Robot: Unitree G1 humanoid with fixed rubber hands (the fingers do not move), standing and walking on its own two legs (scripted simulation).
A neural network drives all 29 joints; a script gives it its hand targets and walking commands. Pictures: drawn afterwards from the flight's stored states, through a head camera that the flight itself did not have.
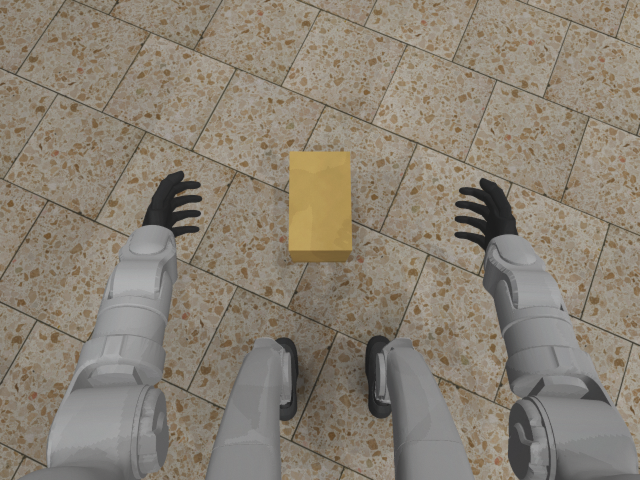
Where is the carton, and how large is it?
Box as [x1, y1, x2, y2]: [289, 151, 351, 262]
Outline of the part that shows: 290,151 289,252 293,262 345,261 351,251 349,152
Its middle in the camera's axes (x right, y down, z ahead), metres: +0.00 -0.08 +1.01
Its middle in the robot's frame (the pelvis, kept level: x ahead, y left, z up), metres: +0.55 +0.01 -0.59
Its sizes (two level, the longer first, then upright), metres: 0.242 0.146 0.201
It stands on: the floor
